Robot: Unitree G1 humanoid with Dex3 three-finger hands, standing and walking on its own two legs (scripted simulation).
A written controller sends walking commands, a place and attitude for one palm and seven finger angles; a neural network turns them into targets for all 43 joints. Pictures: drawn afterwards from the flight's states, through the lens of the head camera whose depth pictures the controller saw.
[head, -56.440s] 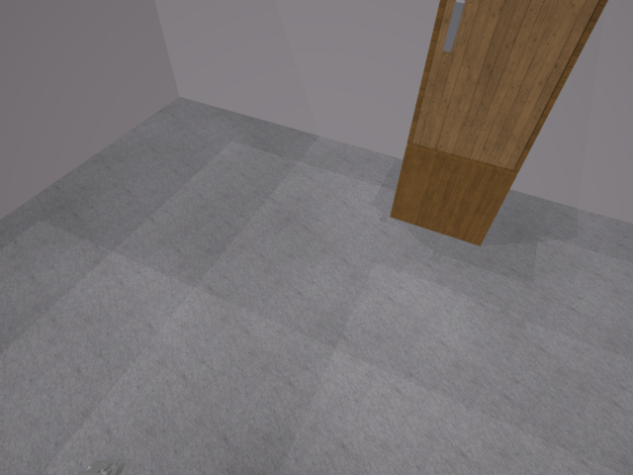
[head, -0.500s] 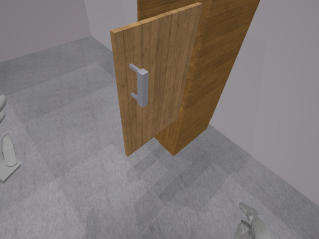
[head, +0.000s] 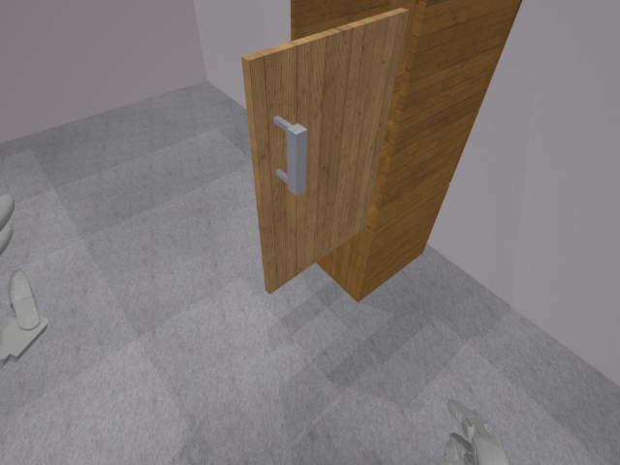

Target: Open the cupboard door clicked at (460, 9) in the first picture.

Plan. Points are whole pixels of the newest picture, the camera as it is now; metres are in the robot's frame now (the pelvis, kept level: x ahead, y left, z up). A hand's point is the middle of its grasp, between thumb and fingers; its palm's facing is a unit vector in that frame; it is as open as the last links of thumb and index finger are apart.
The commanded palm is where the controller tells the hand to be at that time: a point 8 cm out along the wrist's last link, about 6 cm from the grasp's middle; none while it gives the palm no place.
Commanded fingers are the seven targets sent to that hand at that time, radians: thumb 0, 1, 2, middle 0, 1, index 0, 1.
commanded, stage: stop stepping back and stand still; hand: left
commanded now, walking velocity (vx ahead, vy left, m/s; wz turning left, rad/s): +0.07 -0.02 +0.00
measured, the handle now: (288, 155) +0.58 +0.07 +0.09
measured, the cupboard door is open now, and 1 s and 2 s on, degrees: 92 92 92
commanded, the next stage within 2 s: let the arm hang, fingers relaxed in 0.04 s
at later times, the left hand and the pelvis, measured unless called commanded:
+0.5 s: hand out of the picture +0.02 +0.17 -0.17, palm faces +0.09 -0.97 -0.20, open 6.8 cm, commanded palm none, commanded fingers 0.00 0.90 0.90 -0.20 -0.30 -0.20 -0.30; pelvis +0.00 -0.02 +0.00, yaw +4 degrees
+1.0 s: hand out of the picture -0.01 +0.16 -0.17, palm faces +0.08 -0.98 -0.18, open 7.3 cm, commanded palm none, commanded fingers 0.00 0.90 0.90 -0.20 -0.30 -0.20 -0.30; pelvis +0.00 +0.00 +0.01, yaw +3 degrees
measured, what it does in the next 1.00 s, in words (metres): stands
